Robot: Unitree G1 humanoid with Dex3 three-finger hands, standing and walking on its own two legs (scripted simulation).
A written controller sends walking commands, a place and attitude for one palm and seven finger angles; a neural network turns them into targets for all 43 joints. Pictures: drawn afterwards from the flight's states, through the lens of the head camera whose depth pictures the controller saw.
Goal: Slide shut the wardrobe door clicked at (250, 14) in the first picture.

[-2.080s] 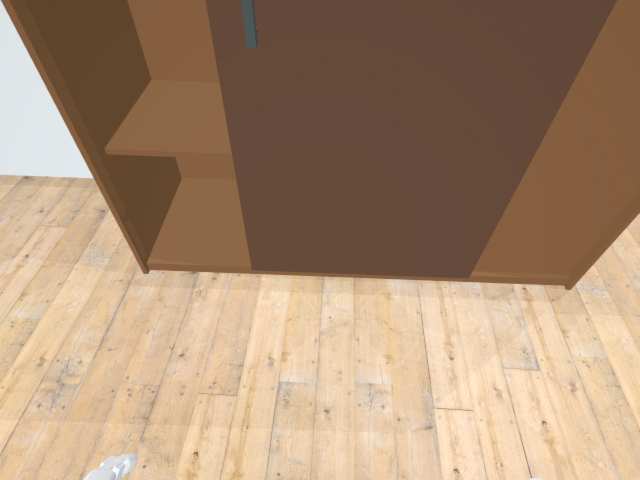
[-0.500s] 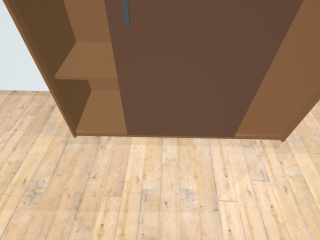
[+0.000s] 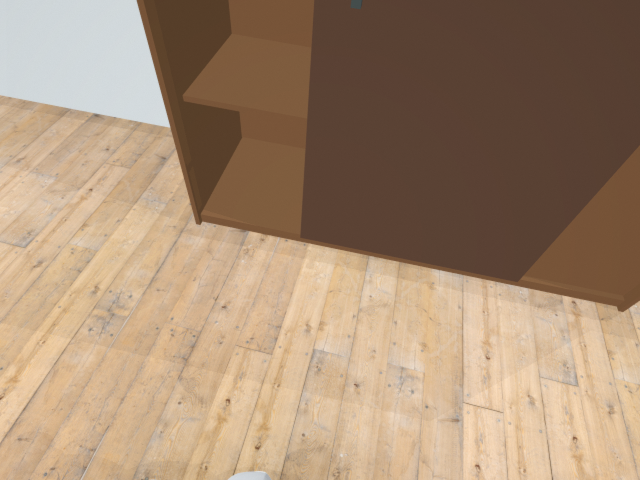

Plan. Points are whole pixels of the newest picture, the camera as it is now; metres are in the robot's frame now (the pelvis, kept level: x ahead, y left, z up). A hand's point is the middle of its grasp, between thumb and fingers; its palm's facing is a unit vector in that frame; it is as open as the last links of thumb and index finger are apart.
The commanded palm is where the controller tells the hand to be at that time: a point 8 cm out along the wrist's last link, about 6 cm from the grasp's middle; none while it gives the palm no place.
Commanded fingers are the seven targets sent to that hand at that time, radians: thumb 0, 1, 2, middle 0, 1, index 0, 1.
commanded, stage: walk to a spot facing it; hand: right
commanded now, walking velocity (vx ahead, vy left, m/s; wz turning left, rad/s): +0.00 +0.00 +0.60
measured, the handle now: out of the picture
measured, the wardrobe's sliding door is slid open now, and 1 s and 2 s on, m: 0.41 0.41 0.41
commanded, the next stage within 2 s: none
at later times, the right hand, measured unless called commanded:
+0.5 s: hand out of the picture +0.06 -0.23 -0.14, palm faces -0.16 +0.96 -0.25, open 7.4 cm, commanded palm none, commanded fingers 0.00 -0.90 -0.90 0.20 0.30 0.20 0.30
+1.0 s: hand out of the picture +0.13 -0.16 -0.14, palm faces -0.59 +0.79 -0.18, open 7.4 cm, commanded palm none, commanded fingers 0.00 -0.90 -0.90 0.20 0.30 0.20 0.30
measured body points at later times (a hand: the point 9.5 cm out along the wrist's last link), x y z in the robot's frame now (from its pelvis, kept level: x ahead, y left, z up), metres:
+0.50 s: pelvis -0.04 -0.03 +0.02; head -0.01 -0.03 +0.47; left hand +0.02 +0.25 -0.10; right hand +0.07 -0.28 -0.12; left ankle +0.03 +0.08 -0.72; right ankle -0.02 -0.17 -0.70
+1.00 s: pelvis -0.05 -0.05 +0.03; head -0.03 -0.05 +0.48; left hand -0.22 +0.14 -0.11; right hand +0.17 -0.21 -0.12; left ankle -0.13 +0.09 -0.67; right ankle -0.02 -0.16 -0.72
